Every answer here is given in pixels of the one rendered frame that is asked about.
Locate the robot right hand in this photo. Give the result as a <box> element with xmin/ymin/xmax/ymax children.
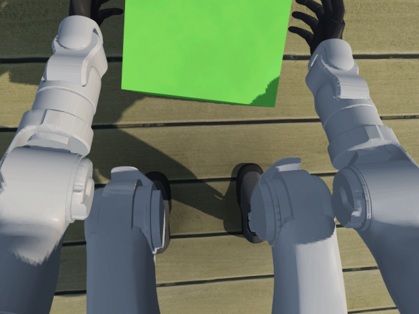
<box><xmin>288</xmin><ymin>0</ymin><xmax>345</xmax><ymax>55</ymax></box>

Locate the carton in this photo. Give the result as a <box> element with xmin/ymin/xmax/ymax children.
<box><xmin>121</xmin><ymin>0</ymin><xmax>292</xmax><ymax>107</ymax></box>

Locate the robot left foot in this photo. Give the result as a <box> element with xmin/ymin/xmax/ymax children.
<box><xmin>145</xmin><ymin>171</ymin><xmax>172</xmax><ymax>254</ymax></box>

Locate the robot left hand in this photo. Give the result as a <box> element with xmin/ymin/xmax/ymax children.
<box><xmin>69</xmin><ymin>0</ymin><xmax>123</xmax><ymax>27</ymax></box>

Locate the robot left upper arm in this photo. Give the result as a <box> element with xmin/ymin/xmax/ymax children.
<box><xmin>0</xmin><ymin>147</ymin><xmax>94</xmax><ymax>314</ymax></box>

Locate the robot left shin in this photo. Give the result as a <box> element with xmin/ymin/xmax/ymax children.
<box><xmin>84</xmin><ymin>166</ymin><xmax>159</xmax><ymax>249</ymax></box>

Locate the right robot forearm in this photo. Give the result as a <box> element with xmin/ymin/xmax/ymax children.
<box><xmin>305</xmin><ymin>39</ymin><xmax>419</xmax><ymax>170</ymax></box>

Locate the left robot forearm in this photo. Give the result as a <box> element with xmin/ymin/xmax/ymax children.
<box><xmin>0</xmin><ymin>15</ymin><xmax>108</xmax><ymax>169</ymax></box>

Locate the robot right upper arm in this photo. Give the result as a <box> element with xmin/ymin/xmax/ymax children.
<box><xmin>331</xmin><ymin>160</ymin><xmax>419</xmax><ymax>314</ymax></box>

